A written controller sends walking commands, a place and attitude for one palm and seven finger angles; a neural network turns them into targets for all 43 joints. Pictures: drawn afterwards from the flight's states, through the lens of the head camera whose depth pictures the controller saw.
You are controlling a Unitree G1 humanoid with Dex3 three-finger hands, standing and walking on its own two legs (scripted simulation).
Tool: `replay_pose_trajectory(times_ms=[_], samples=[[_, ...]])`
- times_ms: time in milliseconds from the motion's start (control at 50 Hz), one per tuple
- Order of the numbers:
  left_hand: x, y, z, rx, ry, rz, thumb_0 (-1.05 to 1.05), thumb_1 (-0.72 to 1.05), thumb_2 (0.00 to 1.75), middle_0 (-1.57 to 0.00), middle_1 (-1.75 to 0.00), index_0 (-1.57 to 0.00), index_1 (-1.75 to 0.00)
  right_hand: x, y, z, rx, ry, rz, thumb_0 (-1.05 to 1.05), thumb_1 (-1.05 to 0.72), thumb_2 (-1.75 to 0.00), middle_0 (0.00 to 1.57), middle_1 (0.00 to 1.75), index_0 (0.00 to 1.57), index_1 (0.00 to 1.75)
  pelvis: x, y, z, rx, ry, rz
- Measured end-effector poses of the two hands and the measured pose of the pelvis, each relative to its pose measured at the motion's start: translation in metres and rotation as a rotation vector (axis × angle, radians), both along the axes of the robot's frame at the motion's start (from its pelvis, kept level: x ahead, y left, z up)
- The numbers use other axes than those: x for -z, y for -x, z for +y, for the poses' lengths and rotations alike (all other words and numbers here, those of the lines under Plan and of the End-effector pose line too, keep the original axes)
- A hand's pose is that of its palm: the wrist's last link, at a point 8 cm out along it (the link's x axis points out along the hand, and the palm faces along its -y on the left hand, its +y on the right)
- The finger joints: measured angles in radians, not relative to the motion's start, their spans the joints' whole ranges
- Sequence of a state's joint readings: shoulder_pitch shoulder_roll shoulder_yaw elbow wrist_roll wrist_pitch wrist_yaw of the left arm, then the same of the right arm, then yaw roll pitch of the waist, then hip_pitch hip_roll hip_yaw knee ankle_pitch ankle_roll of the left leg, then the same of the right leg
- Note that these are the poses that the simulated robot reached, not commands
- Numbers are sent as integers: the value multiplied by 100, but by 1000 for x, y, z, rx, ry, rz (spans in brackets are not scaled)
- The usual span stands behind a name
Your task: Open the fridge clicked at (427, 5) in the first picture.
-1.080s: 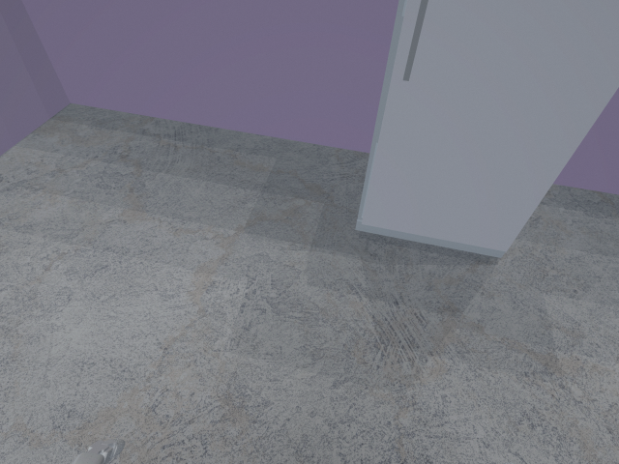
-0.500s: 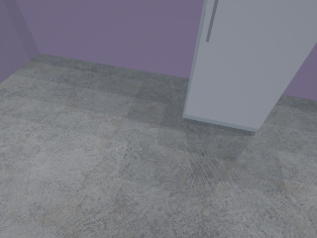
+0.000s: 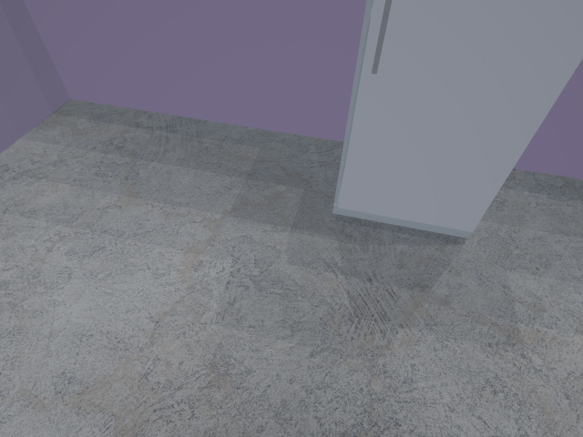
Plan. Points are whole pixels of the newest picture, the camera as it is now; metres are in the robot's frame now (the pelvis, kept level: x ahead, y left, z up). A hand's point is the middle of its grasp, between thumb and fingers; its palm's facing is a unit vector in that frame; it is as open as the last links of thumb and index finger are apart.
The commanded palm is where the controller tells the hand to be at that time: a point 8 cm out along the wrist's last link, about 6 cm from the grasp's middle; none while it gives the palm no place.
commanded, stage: look at it before walking up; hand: left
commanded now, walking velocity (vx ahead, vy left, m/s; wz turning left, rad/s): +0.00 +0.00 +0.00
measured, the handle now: (385, 14) +1.14 -0.20 +0.14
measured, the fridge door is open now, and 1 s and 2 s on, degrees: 0 0 0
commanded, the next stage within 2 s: walk to a spot facing it in 0.46 s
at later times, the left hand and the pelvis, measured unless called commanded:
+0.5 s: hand out of the picture +0.09 +0.24 -0.16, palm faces -0.03 -0.94 -0.33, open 7.4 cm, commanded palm none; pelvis +0.01 +0.00 +0.00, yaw +0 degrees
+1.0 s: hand out of the picture +0.06 +0.17 -0.18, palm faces -0.11 -0.96 -0.25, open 7.4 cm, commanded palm none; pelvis +0.02 -0.03 -0.02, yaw -10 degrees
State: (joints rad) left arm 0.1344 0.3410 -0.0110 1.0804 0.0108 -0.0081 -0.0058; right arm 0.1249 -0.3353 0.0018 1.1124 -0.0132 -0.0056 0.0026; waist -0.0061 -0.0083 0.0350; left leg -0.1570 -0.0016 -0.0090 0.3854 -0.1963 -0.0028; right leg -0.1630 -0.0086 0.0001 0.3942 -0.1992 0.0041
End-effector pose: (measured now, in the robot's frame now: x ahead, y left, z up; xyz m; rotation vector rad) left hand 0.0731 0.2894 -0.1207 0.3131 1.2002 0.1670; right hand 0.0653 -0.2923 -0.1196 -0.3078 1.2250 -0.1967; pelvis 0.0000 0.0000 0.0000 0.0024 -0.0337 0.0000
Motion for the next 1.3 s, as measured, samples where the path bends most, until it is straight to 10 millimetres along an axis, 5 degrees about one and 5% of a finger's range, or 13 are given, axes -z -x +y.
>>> replay_pose_trajectory(times_ms=[680,860,1000,1160,1300], samples=[[0,-9,0,-11,-9,16,1,91,90,-20,-30,-20,-30,-2,-25,0,-4,7,-33,1,-90,-89,20,30,20,30,0,-10,-2,21,0,6],[20,1,-33,45,50,96,1,91,90,-20,-30,-20,-30,21,10,16,101,-68,-23,1,-90,-89,20,30,20,30,12,-6,-9,114,-19,11],[27,9,-70,42,74,99,1,91,90,-20,-30,-20,-30,46,33,2,176,-119,41,1,-90,-89,20,30,20,30,24,-24,-32,167,0,12],[9,24,-91,60,105,264,1,91,90,-20,-30,-20,-30,13,-19,-10,233,-111,-73,1,-91,-89,20,30,20,30,1,-61,-38,253,-15,45],[14,-26,-80,87,102,302,1,91,90,-20,-30,-20,-30,6,-88,-3,254,-96,-142,1,-91,-89,20,30,20,30,3,-113,-28,309,2,66]])
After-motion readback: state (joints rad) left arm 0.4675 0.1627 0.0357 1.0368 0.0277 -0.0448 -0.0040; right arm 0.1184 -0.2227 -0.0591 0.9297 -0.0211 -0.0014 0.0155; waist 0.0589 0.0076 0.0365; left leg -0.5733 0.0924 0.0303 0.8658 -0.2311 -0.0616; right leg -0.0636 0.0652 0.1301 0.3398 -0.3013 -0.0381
